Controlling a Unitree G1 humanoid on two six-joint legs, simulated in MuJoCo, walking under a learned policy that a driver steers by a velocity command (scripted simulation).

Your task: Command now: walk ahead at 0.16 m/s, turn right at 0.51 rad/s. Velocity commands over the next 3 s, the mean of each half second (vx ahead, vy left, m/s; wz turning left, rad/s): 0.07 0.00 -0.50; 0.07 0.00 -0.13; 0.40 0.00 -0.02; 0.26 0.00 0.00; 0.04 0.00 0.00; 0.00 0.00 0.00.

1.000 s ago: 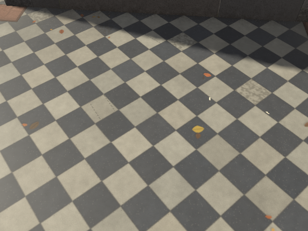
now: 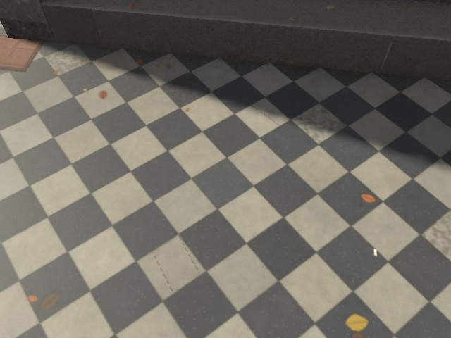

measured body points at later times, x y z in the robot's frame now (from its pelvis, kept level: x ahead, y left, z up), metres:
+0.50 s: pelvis +0.10 +0.05 +0.02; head +0.13 +0.06 +0.47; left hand +0.34 +0.26 -0.08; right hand +0.16 -0.25 -0.07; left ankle +0.16 +0.16 -0.71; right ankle +0.09 -0.06 -0.68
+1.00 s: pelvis +0.12 +0.04 +0.02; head +0.11 +0.04 +0.47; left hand +0.29 +0.25 -0.09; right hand +0.14 -0.25 -0.09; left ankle +0.15 +0.15 -0.69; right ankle +0.04 -0.07 -0.71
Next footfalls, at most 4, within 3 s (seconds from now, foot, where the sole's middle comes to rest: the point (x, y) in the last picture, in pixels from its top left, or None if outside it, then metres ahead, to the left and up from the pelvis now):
0.42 left None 0.21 0.14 -0.75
0.76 right None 0.08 -0.08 -0.75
1.60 right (301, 307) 0.50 -0.19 -0.75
2.04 left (231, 258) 0.65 0.01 -0.75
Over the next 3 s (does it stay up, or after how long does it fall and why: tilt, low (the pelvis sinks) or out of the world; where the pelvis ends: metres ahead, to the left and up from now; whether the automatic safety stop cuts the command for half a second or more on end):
stays up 0.53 -0.08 0.02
